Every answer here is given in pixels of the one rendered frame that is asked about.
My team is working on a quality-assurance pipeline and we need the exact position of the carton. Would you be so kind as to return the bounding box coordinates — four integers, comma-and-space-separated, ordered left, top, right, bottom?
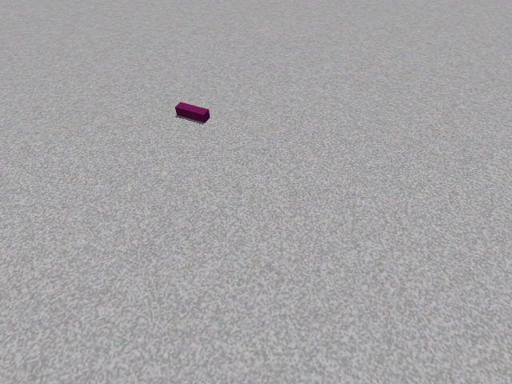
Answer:
175, 102, 210, 123

